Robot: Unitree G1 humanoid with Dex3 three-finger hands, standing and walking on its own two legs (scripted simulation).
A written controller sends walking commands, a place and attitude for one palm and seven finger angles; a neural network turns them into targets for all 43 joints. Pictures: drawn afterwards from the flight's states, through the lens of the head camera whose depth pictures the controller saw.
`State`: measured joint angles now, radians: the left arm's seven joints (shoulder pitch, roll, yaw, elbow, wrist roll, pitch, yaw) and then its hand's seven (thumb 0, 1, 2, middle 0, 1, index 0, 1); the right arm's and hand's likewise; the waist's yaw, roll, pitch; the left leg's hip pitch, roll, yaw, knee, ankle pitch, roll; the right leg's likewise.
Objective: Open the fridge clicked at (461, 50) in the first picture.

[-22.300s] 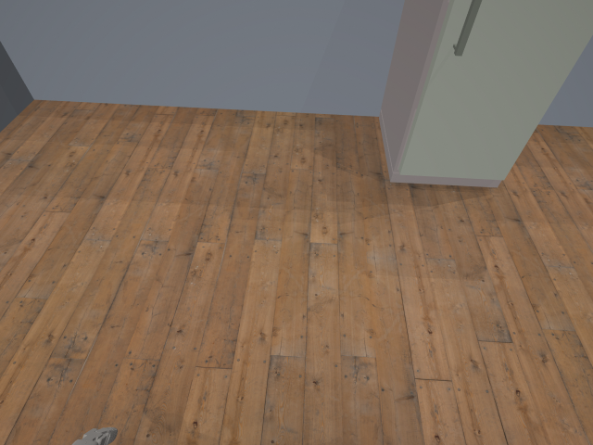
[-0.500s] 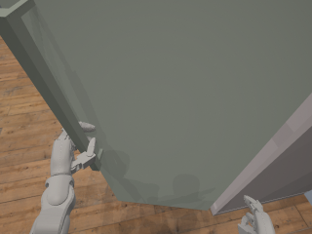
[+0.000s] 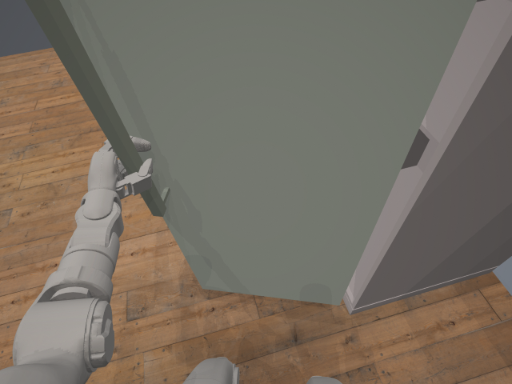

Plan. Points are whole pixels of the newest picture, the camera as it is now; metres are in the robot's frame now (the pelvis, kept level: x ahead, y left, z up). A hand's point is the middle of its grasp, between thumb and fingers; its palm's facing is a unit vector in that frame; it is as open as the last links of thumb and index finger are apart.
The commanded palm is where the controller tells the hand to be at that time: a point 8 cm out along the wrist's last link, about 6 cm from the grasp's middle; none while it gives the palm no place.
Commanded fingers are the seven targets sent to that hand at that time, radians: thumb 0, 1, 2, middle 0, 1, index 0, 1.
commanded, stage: stop walking and hold the door back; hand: left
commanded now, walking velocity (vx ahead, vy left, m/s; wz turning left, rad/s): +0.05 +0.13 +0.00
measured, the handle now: (121, 121) +0.47 +0.22 +0.17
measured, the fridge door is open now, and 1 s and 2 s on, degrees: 67 68 67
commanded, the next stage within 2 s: loosen the grip on the handle in 0.80 s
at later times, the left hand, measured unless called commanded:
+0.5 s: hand (140, 179) +0.42 +0.20 +0.08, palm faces +0.02 -0.98 -0.20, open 5.8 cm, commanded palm +0.39 +0.27 +0.07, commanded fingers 0.00 0.90 0.90 -0.45 -1.40 -0.45 -1.40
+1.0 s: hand (138, 179) +0.42 +0.21 +0.09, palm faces +0.01 -0.98 -0.20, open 6.1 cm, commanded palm +0.38 +0.25 +0.08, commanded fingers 0.00 0.17 0.55 -0.45 -1.40 -0.45 -1.40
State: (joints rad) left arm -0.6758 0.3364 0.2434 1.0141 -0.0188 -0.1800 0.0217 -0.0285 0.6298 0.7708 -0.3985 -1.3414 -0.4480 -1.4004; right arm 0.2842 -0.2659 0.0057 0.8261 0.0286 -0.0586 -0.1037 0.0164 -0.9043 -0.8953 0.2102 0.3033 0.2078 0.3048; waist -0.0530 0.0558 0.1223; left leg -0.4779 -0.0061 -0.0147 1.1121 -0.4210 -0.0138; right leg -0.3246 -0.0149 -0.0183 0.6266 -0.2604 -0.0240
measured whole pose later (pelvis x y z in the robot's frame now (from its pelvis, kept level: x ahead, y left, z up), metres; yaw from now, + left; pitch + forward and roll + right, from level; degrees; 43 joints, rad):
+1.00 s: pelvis +0.01 +0.06 +0.01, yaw -6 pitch +1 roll +0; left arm -0.46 0.30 0.17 0.68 0.00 -0.14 -0.01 -0.03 0.57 0.78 -0.42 -1.38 -0.42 -1.40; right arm 0.27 -0.23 -0.01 0.68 0.01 -0.09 -0.06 0.01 -0.91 -0.90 0.21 0.30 0.20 0.30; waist -0.04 -0.02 0.02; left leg -0.32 0.04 0.11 0.51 -0.20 0.01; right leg -0.29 -0.03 -0.06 0.53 -0.25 0.00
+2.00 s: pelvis +0.04 +0.06 -0.01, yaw -5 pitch +7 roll -1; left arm -0.32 0.39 0.30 0.58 -0.08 -0.19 -0.13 -0.01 -0.54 0.20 -0.26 -1.15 -0.25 -1.15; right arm 0.26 -0.25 -0.01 0.69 0.02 -0.10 -0.05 0.01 -0.91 -0.90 0.21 0.30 0.21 0.30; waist -0.02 0.01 -0.05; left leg -0.52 0.05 0.05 0.74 -0.35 0.01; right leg -0.45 -0.02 -0.08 0.70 -0.38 0.00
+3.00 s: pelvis +0.02 +0.06 -0.02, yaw -4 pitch +3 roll -2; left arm 0.14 0.33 0.29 0.16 -0.18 -0.20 -0.19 -0.01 -0.55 0.20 -0.26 -1.15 -0.25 -1.15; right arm 0.19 -0.25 0.02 0.66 0.02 -0.21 -0.10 0.02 -0.90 -0.90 0.21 0.30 0.21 0.30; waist 0.04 0.03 -0.03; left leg -0.49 0.04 0.01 0.77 -0.34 0.00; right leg -0.41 -0.02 -0.11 0.73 -0.38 -0.01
